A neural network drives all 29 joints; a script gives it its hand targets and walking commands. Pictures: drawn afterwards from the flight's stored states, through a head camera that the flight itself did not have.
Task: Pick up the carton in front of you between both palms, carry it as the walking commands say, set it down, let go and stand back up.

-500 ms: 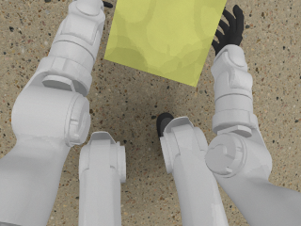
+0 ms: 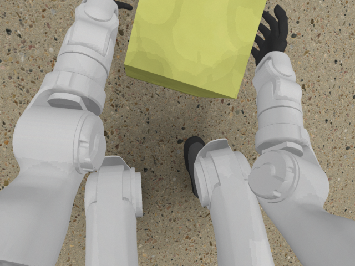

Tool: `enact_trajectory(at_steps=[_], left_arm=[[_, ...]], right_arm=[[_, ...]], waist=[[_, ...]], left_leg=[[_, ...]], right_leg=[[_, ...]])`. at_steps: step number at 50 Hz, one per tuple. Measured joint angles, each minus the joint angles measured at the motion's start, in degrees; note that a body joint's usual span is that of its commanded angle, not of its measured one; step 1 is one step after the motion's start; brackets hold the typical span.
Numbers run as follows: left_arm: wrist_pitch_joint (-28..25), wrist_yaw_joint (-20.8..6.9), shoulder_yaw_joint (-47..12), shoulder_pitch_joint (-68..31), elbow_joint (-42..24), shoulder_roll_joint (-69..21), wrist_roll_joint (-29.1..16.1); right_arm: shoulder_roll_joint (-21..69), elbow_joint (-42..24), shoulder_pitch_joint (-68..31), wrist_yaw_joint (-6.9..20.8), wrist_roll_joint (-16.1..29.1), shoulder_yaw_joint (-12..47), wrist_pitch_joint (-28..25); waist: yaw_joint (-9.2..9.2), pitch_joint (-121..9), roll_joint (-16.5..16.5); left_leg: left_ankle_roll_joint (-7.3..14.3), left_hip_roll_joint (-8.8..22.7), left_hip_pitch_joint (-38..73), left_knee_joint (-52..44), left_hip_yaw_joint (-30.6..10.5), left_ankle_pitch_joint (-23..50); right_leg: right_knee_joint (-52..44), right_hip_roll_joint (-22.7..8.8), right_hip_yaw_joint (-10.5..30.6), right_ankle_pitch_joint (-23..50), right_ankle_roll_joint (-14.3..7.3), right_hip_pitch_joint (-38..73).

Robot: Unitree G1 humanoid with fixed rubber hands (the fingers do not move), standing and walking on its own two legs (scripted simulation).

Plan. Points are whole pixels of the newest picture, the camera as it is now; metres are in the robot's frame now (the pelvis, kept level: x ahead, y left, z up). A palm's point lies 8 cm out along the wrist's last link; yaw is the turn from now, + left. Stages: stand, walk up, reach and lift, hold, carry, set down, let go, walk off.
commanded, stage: set down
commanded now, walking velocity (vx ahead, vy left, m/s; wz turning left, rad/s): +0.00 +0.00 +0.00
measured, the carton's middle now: (182, 41) +0.52 -0.07 -0.27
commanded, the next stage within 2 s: let go in 1.58 s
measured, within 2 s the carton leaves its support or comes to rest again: neither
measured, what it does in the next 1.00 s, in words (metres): rises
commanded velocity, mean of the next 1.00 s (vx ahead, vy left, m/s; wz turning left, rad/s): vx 0.00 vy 0.00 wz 0.00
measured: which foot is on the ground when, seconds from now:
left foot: down 0.00-1.00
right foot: down 0.00-1.00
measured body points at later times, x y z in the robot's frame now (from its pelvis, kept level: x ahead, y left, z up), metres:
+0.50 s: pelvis -0.02 +0.00 -0.01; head +0.36 +0.05 +0.23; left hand +0.56 +0.12 -0.23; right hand +0.45 -0.26 -0.19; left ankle +0.07 +0.10 -0.36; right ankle +0.13 -0.14 -0.36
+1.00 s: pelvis -0.02 -0.02 +0.06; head +0.33 -0.01 +0.36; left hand +0.59 +0.11 -0.06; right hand +0.45 -0.25 -0.07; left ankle +0.07 +0.10 -0.36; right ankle +0.13 -0.14 -0.36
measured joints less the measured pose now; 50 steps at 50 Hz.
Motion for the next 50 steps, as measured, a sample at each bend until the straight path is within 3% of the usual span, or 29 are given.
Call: enact_trajectory(at_steps=[11, 16, 21, 26, 32, 36, 41, 50], left_arm=[[-0.8, -1.2, -1.4, 0.2, -0.3, 0.8, -0.8], [-1.9, -1.2, -5.1, -0.3, 0.9, 3.1, -3.9], [-3.2, 1.1, -12.3, 0.8, 2.1, 8.9, -12.1], [-4.1, 1.3, -19.7, 0.4, 0.3, 14.1, -20.1], [-2.8, 1.3, -22.3, -3.2, -1.8, 15.0, -22.1], [-0.9, 1.0, -20.6, -3.0, -3.9, 15.4, -21.2], [1.2, -0.1, -17.1, -0.7, -3.5, 15.6, -20.5], [0.3, -2.6, -11.6, 2.1, -0.2, 15.3, -18.7]], right_arm=[[-1.0, 2.1, -0.2, 1.2, 0.6, 0.0, -1.7], [-1.8, 7.3, -0.3, 0.9, 2.3, 2.1, -3.6], [-5.4, 13.2, 0.3, -2.4, 9.6, 8.6, -7.5], [-9.7, 13.4, 0.8, -3.2, 19.7, 16.6, -9.3], [-10.5, 9.1, 0.7, -5.5, 26.4, 22.5, -7.9], [-7.5, 2.3, 2.0, -8.3, 26.6, 24.2, -5.8], [-3.2, -4.6, 5.9, -11.1, 22.7, 24.2, -2.7], [-1.2, -9.4, 11.1, -11.3, 19.6, 24.1, -0.5]], waist=[[-0.2, 0.7, -0.3], [-0.82, 2.2, -1.1], [-1.5, 5.6, -1.8], [-1.83, 8.4, -2.4], [-1.9, 9.6, -2.9], [-1.98, 8.7, -2.2], [-2.32, 5.3, -0.1], [-2.72, -1.7, 1.8]], left_leg=[[0.9, 0.9, -0.4, 1.2, 0.5, 0.0], [1.0, 1.6, -0.1, 1.7, 0.5, 0.3], [1.0, 2.5, 0.4, 1.7, 0.4, 1.2], [1.3, 3.8, 0.3, 2.2, 0.6, 2.3], [0.7, 4.7, 1.1, 2.5, 0.5, 3.1], [0.3, 5.6, 3.2, 1.0, 0.7, 3.1], [-0.1, 6.0, 7.0, -3.6, 1.0, 3.0], [-0.6, 6.3, 12.3, -13.2, 1.1, 3.8]], right_leg=[[0.9, -0.2, -0.3, -0.2, 0.3, 0.1], [1.2, -0.3, -0.6, 0.2, 0.3, 0.5], [1.0, -1.0, -1.5, 1.1, -0.4, 1.3], [1.4, -2.4, -2.8, 2.5, -1.9, 1.2], [2.0, -2.6, -3.5, 3.9, -3.2, 1.5], [0.6, -1.9, -3.4, 4.5, -3.8, 2.8], [-3.3, -1.6, -3.0, 4.5, -4.4, 5.9], [-12.0, -1.1, -2.5, 4.8, -4.9, 10.8]])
